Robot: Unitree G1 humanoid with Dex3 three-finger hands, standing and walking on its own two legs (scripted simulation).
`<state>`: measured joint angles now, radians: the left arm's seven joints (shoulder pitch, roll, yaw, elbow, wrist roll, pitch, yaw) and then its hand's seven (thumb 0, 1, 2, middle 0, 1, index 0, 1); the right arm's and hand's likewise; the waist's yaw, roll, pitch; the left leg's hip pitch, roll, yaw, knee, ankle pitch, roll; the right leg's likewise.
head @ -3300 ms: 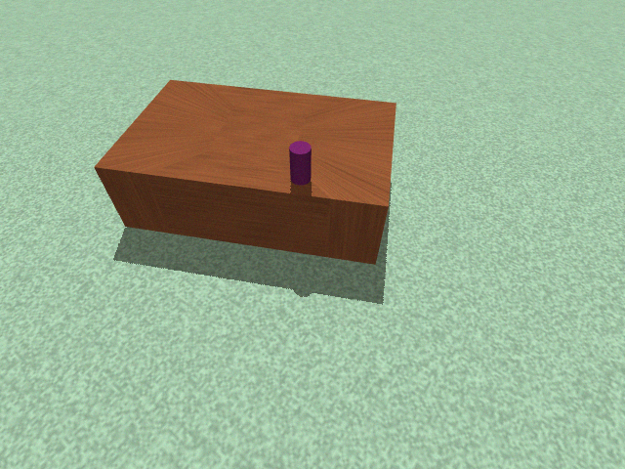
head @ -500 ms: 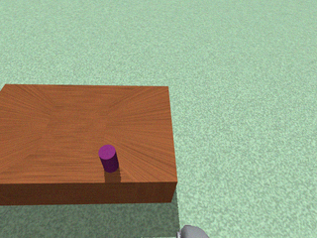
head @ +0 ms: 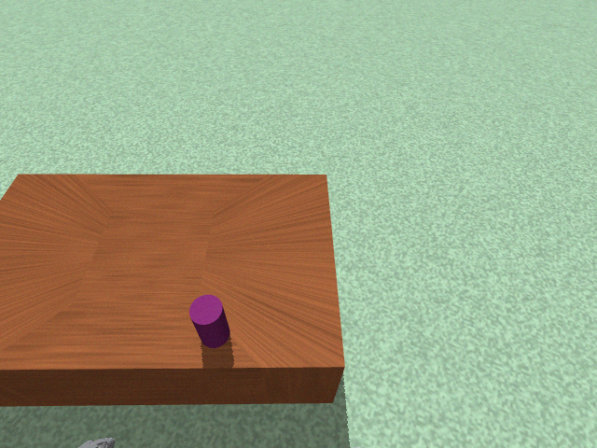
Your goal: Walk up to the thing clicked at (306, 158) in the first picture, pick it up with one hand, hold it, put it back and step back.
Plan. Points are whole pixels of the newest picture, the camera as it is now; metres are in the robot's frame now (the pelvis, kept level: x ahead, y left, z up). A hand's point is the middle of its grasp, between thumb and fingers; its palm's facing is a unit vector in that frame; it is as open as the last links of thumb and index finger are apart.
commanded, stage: walk up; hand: left
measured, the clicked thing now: (210, 322) +0.45 +0.20 -0.36
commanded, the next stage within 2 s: stand in 1.08 s
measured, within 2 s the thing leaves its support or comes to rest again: neither
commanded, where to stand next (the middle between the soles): +0.06 -0.01 m, yaw +0 degrees
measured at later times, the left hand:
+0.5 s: hand out of the picture +0.09 +0.25 -0.14, palm faces +0.04 -0.94 -0.34, open 7.4 cm
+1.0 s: hand out of the picture +0.11 +0.24 -0.13, palm faces +0.03 -0.94 -0.33, open 7.4 cm
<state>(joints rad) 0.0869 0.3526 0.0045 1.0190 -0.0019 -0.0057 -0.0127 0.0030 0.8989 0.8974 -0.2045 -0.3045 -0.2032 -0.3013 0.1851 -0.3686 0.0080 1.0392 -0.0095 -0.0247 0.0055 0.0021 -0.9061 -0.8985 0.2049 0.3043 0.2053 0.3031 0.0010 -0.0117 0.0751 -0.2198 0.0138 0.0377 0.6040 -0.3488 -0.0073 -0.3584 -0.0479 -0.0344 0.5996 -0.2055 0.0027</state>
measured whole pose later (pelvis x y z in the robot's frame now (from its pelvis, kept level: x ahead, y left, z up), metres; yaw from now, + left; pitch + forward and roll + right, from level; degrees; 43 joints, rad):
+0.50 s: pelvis +0.02 +0.00 +0.02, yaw +1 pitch -2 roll +0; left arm 0.06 0.34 0.01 1.19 0.00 -0.01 -0.01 0.00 0.90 0.90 -0.20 -0.30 -0.20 -0.30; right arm 0.04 -0.36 0.00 1.15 0.00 -0.01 0.01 0.00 -0.91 -0.90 0.20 0.30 0.20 0.30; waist 0.03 0.01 0.05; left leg -0.07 0.02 0.02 0.34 -0.23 -0.02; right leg -0.20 -0.04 -0.06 0.35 -0.11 0.01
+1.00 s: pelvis +0.02 -0.01 +0.02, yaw +1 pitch -2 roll +0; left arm 0.05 0.33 0.03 1.17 0.01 0.00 -0.01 0.00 0.90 0.90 -0.20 -0.30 -0.20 -0.30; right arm 0.12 -0.36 -0.01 1.16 -0.01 -0.01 0.00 0.00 -0.91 -0.90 0.20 0.30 0.20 0.30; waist 0.00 0.01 0.05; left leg -0.06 0.02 0.02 0.32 -0.22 -0.02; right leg -0.20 -0.03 -0.06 0.34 -0.11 0.00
